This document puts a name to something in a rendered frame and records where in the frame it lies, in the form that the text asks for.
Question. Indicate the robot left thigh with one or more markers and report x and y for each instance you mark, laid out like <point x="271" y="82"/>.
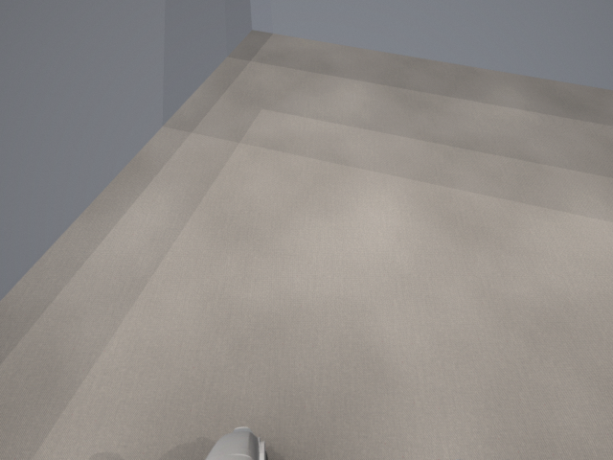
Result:
<point x="242" y="445"/>

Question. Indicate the robot left shin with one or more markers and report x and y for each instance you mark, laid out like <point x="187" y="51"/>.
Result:
<point x="244" y="428"/>

